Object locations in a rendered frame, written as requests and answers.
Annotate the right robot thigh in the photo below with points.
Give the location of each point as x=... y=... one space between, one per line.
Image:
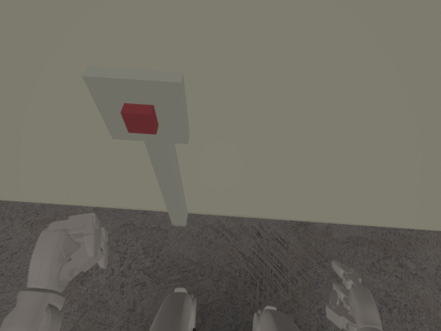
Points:
x=273 y=320

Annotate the panel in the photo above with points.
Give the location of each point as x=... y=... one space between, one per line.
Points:
x=112 y=87

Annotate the right robot hand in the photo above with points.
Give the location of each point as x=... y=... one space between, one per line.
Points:
x=359 y=309

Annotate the button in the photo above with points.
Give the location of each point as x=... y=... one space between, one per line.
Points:
x=140 y=118

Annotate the left robot hand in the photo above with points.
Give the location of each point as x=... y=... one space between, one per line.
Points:
x=79 y=238

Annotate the left robot forearm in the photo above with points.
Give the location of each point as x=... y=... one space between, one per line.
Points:
x=36 y=310

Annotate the left robot thigh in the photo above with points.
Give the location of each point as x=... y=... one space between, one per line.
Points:
x=177 y=313

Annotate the robot thigh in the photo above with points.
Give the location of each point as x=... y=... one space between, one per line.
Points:
x=273 y=320
x=177 y=313

